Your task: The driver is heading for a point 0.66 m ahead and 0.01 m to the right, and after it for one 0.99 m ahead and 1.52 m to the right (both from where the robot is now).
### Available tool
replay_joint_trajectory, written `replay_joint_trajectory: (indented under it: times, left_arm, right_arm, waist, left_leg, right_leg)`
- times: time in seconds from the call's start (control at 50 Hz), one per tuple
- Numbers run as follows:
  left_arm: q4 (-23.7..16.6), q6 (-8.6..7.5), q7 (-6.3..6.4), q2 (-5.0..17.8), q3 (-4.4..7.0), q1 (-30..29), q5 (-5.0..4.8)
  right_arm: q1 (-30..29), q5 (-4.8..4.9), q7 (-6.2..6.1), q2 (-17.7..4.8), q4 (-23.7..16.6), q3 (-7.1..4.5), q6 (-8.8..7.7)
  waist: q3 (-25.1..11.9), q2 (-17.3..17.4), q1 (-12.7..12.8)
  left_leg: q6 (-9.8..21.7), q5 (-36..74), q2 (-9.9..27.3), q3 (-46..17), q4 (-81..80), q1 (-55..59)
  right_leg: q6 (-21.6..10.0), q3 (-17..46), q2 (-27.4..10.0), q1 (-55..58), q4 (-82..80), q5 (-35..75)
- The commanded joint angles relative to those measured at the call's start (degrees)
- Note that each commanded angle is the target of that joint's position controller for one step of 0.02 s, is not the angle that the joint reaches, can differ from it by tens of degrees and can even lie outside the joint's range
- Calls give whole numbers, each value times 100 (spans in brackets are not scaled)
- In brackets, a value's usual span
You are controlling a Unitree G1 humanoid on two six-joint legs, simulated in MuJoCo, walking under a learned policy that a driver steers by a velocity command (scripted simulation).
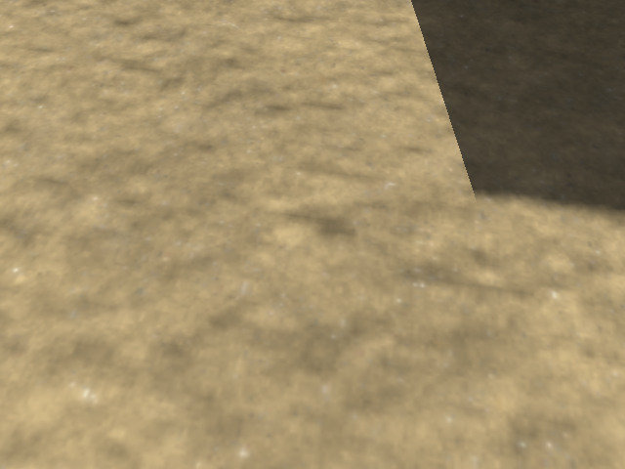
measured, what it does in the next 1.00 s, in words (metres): walks ahead: right foot, then left foot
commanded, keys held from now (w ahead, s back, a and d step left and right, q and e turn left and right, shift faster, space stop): w+q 0.22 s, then w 0.34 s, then w+e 0.08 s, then e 0.36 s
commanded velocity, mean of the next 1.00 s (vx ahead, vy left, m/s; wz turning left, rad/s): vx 0.33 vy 0.00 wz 0.12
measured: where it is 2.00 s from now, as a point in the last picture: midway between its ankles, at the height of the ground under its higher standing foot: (265, 400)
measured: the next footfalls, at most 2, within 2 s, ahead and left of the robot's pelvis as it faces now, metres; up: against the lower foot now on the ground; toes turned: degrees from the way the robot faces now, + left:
right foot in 0.06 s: +0.05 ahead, -0.14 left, +0.00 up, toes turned +7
left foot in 0.50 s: +0.26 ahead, +0.20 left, +0.00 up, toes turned +16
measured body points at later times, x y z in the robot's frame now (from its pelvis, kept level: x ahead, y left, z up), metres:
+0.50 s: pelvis +0.15 +0.05 -0.01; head +0.18 +0.06 +0.43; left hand +0.04 +0.32 -0.14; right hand +0.43 -0.11 -0.08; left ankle +0.22 +0.19 -0.74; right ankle +0.01 -0.14 -0.74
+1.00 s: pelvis +0.37 +0.11 -0.02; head +0.40 +0.10 +0.43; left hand +0.53 +0.38 -0.11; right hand +0.49 -0.17 -0.14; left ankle +0.23 +0.20 -0.73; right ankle +0.49 +0.04 -0.74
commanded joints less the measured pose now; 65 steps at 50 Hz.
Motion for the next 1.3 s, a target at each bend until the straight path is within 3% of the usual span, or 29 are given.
replay_joint_trajectory:
  times: [0.02,0.04,0.06,0.08,0.1,0.14,0.18,0.28,0.42,0.46,0.5,0.52,0.54,0.56,0.58,0.6,0.66,0.72,0.82,0.9,0.96,0.98,1.0,1.02,1.04,1.06,1.1,1.16,1.3]
  left_arm:
    - [-376,-208,-87,553,153,49,-67]
    - [-278,-261,-98,552,178,342,-78]
    - [-158,-297,-72,771,251,796,-31]
    - [-64,-297,-18,1154,315,1341,92]
    - [-35,-364,-95,1446,371,1308,259]
    - [-279,-436,-4,821,209,575,91]
    - [-296,-422,71,665,138,601,35]
    - [-107,-502,42,664,105,1287,113]
    - [129,-415,-65,1076,168,1633,-113]
    - [201,-369,-83,1191,190,1634,-163]
    - [252,-353,-65,1052,120,1635,-161]
    - [111,-391,-61,729,-25,1617,8]
    - [-143,-519,-100,49,-240,2041,82]
    - [-72,-622,-121,686,-78,1605,-99]
    - [-245,-656,-150,857,-17,1212,-242]
    - [-242,-652,-131,767,-45,1054,-196]
    - [-83,-452,-141,545,-34,1306,-111]
    - [-71,-256,-68,344,-36,1339,-64]
    - [-463,-285,-216,113,-131,425,66]
    - [-800,-259,-403,334,-43,192,41]
    - [-863,-239,-467,596,114,685,69]
    - [-751,-259,-410,813,236,1242,77]
    - [-816,-255,-267,1342,376,1590,94]
    - [-973,-240,-194,1716,373,1400,165]
    - [-1116,-220,-221,1379,291,1368,157]
    - [-1221,-207,-223,1133,242,965,88]
    - [-1279,-102,-140,750,127,505,-73]
    - [-1378,-7,-52,844,167,288,93]
    - [-1462,48,110,1025,236,450,-1]
  right_arm:
    - [-112,42,3,-924,-373,-243,-52]
    - [-181,53,-12,-853,-382,-214,-50]
    - [-187,47,-30,-631,-411,-150,-73]
    - [-100,39,-18,-186,-476,-35,-100]
    - [-352,65,1,-505,-791,-102,-206]
    - [-187,36,60,-930,-590,-247,-254]
    - [-128,12,114,-760,-493,-231,-270]
    - [-422,67,204,-245,-636,-57,-388]
    - [-1076,84,409,-108,-856,77,-505]
    - [-833,82,423,-294,-829,-3,-518]
    - [609,56,355,-714,-374,-264,-493]
    - [1645,20,257,-1070,-184,-385,-433]
    - [1723,-13,242,-1629,-144,-414,-444]
    - [1670,-33,275,-1061,-182,-262,-518]
    - [1323,-48,290,-842,-133,-173,-567]
    - [986,-34,294,-674,-124,-120,-593]
    - [348,-121,296,-341,-71,-45,-720]
    - [172,-181,247,-388,111,-79,-856]
    - [128,-151,55,-552,291,-116,-762]
    - [212,-18,-41,-741,444,-207,-557]
    - [42,86,-125,-824,392,-265,-383]
    - [43,92,-134,-725,367,-228,-347]
    - [310,-71,-115,-574,267,-150,-382]
    - [897,-341,-18,-55,167,19,-417]
    - [811,-167,90,-437,265,-6,-460]
    - [319,14,113,-649,160,-56,-442]
    - [-82,-97,-8,-628,143,-77,-328]
    - [83,-119,-45,-431,179,-53,-220]
    - [-287,-56,47,-402,116,-16,-415]
  waist:
    - [-480,982,147]
    - [-432,891,332]
    - [-542,543,485]
    - [-750,-612,508]
    - [-131,-1313,445]
    - [324,-1032,212]
    - [313,-864,266]
    - [285,-617,534]
    - [563,-717,637]
    - [421,-823,362]
    - [-531,-576,-464]
    - [-1361,8,-906]
    - [-2091,1799,-414]
    - [-2011,1106,-666]
    - [-1182,984,-557]
    - [-777,588,-382]
    - [-267,630,105]
    - [-4,419,311]
    - [76,367,40]
    - [-47,381,-6]
    - [-350,423,283]
    - [-666,180,553]
    - [-1142,-707,625]
    - [-1781,-1676,39]
    - [-2644,-979,360]
    - [-1972,-559,375]
    - [-970,10,177]
    - [-734,-471,-64]
    - [-809,-892,184]
  left_leg:
    - [929,-1789,1180,-1966,-1015,246]
    - [767,-2067,984,-1902,-855,-74]
    - [465,-2392,687,-1600,-220,-813]
    - [38,-2552,-24,-423,1556,-1849]
    - [-32,-2231,-22,-137,2482,-2910]
    - [-188,-1275,428,-157,3269,-3120]
    - [-338,-639,589,11,3549,-3141]
    - [-487,278,698,289,3053,-2901]
    - [-241,310,721,1035,883,-1560]
    - [12,62,528,1158,486,-941]
    - [355,405,192,1361,34,1253]
    - [650,275,1135,206,230,3069]
    - [1536,-1078,2583,-2878,-665,4216]
    - [1469,-1401,2614,-3312,-1147,3915]
    - [1261,-984,2483,-2372,-1163,3287]
    - [1130,-440,2240,-1646,-1238,2557]
    - [999,755,1845,-463,-1802,1258]
    - [961,2966,1799,556,-1830,827]
    - [706,3329,1542,1566,-1733,836]
    - [634,3556,1912,1552,-1194,1676]
    - [423,4455,1850,1639,93,1848]
    - [191,4223,1507,1806,1131,1658]
    - [-238,2222,1009,1882,2777,560]
    - [-657,-2968,-119,1299,4752,-1287]
    - [-603,-2852,11,110,5319,-1521]
    - [-522,-2351,226,121,5237,-1870]
    - [-536,-1631,583,214,4382,-1859]
    - [-626,-1280,472,378,3383,-1107]
    - [-676,-738,358,423,1512,-637]
  right_leg:
    - [-204,-156,92,579,-1011,137]
    - [-331,-217,45,1164,-1653,491]
    - [-578,217,-534,2112,-1922,407]
    - [-1070,1653,-1774,2907,-2321,-826]
    - [-1736,3334,-2561,2324,-2937,-1895]
    - [-1486,2399,-2104,2104,-2994,-1790]
    - [-1202,1516,-1779,2186,-3034,-841]
    - [-1303,312,-1546,2140,-3211,629]
    - [-1295,-307,-1722,1968,-3190,1484]
    - [-1224,-354,-1848,2153,-2797,2668]
    - [-927,-930,-1461,1795,-962,4533]
    - [-676,-1053,-1232,502,831,2972]
    - [-359,-715,-174,-1401,2783,-1080]
    - [-421,91,-342,-1906,3493,-1208]
    - [-521,0,-596,-2300,3609,-733]
    - [-547,-85,-842,-2122,3348,-212]
    - [-428,-20,-1074,-1329,2808,573]
    - [-189,77,-805,-1230,2382,807]
    - [-169,-362,-565,-786,235,2506]
    - [-379,-455,-504,-924,-313,2040]
    - [-679,-793,-119,-275,-626,1338]
    - [-871,-839,126,551,-1162,1933]
    - [-1306,450,-706,1891,-1236,4538]
    - [-2542,2751,-2073,3378,-1000,6668]
    - [-2832,3231,-2207,3520,-1468,5233]
    - [-2578,2668,-1952,3014,-1675,4097]
    - [-2015,1979,-1464,1691,-1996,2591]
    - [-1815,1600,-1022,706,-2212,2384]
    - [-1658,2107,-796,494,-2501,-949]
Velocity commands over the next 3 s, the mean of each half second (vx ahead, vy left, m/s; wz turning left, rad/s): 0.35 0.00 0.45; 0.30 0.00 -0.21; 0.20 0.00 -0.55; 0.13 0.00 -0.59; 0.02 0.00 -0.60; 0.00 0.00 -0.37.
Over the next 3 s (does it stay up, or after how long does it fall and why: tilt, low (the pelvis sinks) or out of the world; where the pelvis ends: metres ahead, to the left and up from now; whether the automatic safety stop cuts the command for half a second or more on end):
stays up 0.60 0.08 0.00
